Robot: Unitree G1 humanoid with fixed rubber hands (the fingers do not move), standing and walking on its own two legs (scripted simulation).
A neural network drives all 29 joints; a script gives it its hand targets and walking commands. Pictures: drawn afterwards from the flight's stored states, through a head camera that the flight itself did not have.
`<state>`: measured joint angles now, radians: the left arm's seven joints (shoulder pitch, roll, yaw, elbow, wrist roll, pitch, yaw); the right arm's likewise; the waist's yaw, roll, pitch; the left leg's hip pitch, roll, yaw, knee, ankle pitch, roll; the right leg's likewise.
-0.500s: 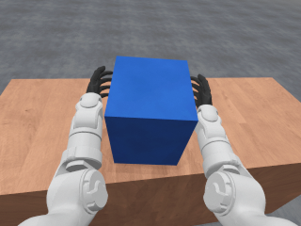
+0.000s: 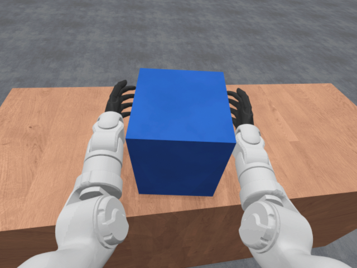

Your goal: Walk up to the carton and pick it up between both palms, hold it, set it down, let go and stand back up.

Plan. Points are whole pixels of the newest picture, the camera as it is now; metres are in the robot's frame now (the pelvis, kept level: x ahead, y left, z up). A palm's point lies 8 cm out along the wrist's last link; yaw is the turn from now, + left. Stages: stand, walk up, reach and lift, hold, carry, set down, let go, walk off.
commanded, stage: set down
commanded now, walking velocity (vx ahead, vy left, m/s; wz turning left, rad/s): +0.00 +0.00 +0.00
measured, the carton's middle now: (178, 136) +0.43 +0.03 +0.07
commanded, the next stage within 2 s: none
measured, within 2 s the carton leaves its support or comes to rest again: rests again in 1.76 s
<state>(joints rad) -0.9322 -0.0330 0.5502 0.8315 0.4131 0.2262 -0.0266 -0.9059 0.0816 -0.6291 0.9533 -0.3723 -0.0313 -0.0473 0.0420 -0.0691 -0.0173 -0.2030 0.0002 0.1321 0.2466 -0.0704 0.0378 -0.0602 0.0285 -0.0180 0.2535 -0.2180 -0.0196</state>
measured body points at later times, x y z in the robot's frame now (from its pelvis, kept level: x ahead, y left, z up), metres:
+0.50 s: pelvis +0.01 +0.00 +0.00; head +0.04 +0.02 +0.45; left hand +0.45 +0.18 +0.11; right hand +0.45 -0.12 +0.12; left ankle +0.04 +0.09 -0.75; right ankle -0.06 -0.09 -0.75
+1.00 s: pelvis +0.00 +0.00 +0.00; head +0.04 +0.03 +0.45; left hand +0.45 +0.18 +0.11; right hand +0.45 -0.12 +0.11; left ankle +0.04 +0.09 -0.75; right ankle -0.06 -0.09 -0.75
